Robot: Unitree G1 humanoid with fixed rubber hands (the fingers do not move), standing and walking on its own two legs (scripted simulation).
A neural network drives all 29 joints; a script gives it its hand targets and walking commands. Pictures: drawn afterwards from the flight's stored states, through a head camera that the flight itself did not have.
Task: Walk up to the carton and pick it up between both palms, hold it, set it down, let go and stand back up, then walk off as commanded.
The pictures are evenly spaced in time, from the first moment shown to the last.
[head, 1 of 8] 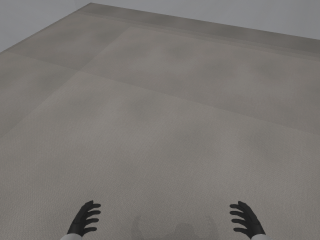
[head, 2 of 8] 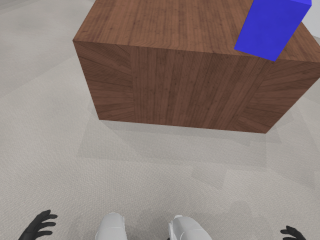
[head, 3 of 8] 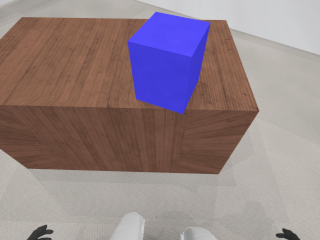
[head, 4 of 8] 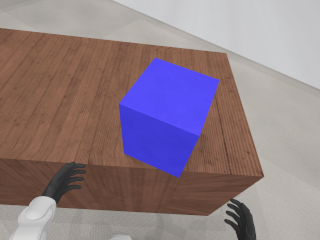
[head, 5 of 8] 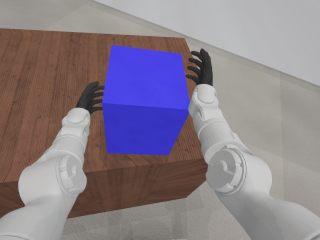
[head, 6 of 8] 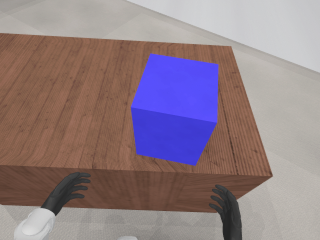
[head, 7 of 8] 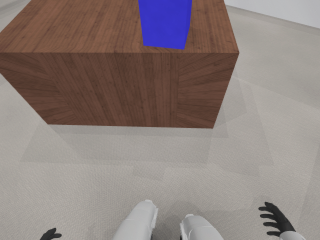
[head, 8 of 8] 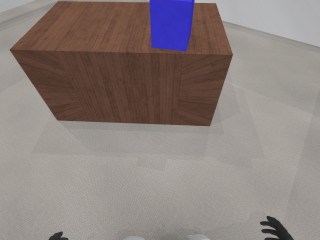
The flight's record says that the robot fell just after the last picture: no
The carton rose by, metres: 0.01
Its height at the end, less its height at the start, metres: +0.00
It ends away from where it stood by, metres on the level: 0.04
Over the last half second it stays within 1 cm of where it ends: yes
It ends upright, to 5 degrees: yes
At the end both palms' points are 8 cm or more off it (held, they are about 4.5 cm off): yes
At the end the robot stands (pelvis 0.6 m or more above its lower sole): yes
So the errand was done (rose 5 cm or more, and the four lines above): no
